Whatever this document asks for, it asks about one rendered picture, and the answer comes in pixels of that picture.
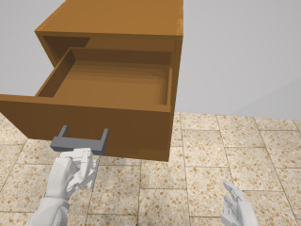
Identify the drawer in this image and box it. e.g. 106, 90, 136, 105
0, 47, 174, 151

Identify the handle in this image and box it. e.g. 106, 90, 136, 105
50, 125, 109, 156

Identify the robot left hand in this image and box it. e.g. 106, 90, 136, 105
45, 148, 98, 201

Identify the cabinet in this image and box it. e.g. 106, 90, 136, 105
34, 0, 183, 162

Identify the robot right hand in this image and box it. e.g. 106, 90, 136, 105
220, 180, 260, 226

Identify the robot left forearm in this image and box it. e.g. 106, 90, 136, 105
27, 196, 70, 226

